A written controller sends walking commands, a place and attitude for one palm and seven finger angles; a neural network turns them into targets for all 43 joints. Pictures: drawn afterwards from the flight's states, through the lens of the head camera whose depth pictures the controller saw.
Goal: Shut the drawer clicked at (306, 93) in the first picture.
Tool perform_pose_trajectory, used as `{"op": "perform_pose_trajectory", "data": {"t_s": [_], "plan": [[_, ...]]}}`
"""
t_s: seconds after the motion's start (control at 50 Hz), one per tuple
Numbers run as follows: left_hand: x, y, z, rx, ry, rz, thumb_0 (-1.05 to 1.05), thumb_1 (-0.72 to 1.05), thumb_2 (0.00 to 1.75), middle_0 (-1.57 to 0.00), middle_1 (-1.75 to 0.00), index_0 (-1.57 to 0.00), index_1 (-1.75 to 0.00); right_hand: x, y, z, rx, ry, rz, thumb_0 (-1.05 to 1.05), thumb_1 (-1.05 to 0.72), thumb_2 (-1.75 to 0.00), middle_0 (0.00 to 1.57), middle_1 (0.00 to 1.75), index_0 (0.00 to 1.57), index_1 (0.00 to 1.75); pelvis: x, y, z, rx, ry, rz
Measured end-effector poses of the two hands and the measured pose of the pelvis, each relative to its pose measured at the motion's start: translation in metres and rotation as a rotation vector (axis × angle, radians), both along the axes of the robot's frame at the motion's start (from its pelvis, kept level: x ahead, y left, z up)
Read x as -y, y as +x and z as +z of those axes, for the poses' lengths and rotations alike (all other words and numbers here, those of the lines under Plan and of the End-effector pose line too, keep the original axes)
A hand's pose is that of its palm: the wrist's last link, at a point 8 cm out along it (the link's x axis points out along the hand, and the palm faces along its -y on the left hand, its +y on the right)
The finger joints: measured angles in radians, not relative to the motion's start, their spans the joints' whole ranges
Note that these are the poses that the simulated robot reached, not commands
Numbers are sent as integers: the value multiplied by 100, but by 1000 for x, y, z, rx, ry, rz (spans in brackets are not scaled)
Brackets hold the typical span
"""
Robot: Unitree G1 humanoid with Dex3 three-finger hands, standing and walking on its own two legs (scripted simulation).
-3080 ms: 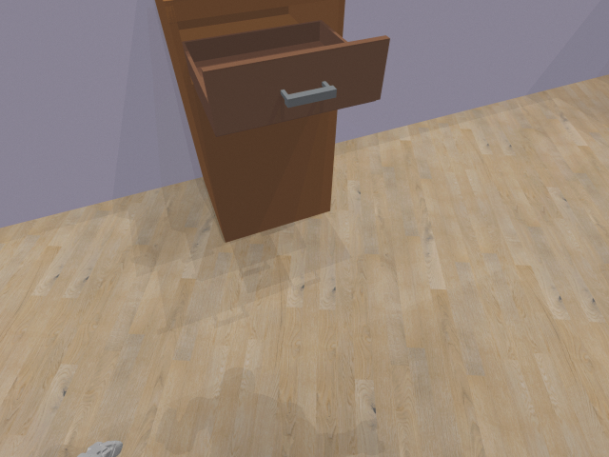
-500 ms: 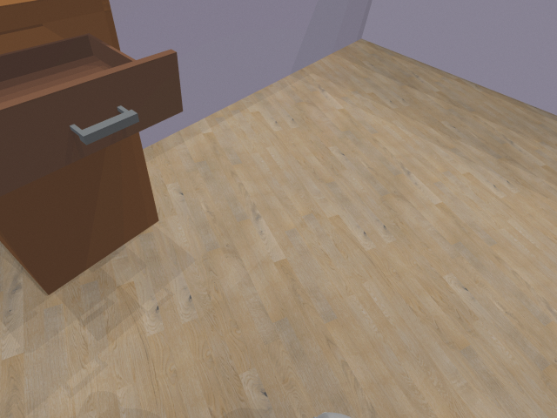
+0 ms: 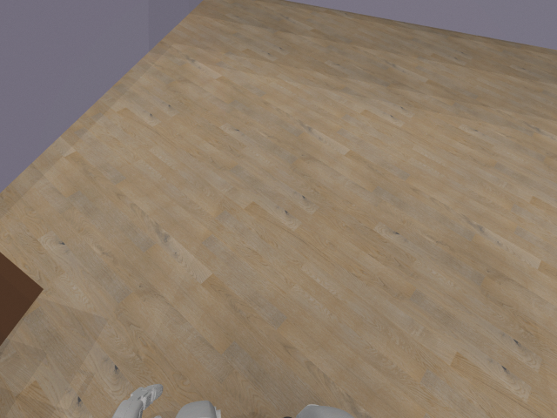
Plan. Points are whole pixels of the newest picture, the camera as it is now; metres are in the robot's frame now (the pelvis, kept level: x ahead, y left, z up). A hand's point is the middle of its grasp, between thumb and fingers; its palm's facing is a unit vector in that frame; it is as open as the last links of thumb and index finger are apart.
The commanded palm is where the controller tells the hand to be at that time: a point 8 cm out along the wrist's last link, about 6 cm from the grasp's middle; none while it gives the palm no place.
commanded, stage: walk to a spot facing it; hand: left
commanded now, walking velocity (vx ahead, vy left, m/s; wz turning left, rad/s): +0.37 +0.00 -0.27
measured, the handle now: out of the picture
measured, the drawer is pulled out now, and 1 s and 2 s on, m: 0.29 0.29 0.29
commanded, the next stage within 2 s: turn to face it in 0.72 s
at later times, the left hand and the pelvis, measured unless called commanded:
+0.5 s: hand (121, 363) +0.23 +0.26 -0.15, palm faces -0.13 -0.98 -0.14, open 7.4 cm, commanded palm none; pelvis +0.19 +0.07 +0.03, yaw -14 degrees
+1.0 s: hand (232, 219) +0.53 +0.09 -0.15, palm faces -0.46 -0.86 -0.22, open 7.4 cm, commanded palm none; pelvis +0.33 -0.01 +0.01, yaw -26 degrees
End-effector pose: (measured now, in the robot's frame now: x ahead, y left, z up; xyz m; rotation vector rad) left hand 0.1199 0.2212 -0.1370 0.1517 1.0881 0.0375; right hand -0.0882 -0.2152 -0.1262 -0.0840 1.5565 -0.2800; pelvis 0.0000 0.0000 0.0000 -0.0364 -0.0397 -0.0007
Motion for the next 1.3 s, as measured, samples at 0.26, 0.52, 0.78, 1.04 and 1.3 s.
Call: {"op": "perform_pose_trajectory", "data": {"t_s": [0.26, 0.52, 0.78, 1.04, 1.3], "plan": [[-74, 3, 12, -182, 66, 92, 0, 93, 90, -20, -30, -20, -30, -8, 258, 29, 437, -74, 150, 2, -94, -90, 20, 30, 20, 30, -45, 98, 17, -33, -1, -81], [-84, 126, 12, -266, 19, -68, 1, 92, 90, -19, -30, -20, -30, -46, 279, 40, 384, -128, -56, 0, -95, -90, 20, 30, 20, 30, -72, 194, 29, -30, 15, -259], [35, 359, 9, -60, 27, -390, 1, 92, 90, -19, -30, -20, -30, -62, 200, 10, -23, -10, -385, 0, -92, -90, 20, 30, 20, 30, -20, 284, 8, -30, 24, -412], [86, 420, 23, 15, 56, -426, 1, 91, 90, -20, -30, -20, -30, 0, 335, -7, 231, -36, -370, 1, -91, -90, 20, 30, 19, 30, 10, 335, 11, -18, 12, -424], [10, 391, -4, -93, 7, -146, -1, 92, 90, -20, -30, -20, -30, -4, 414, 13, 220, -80, -150, 1, -92, -90, 20, 30, 20, 30, -16, 371, 9, -40, -4, -265]]}}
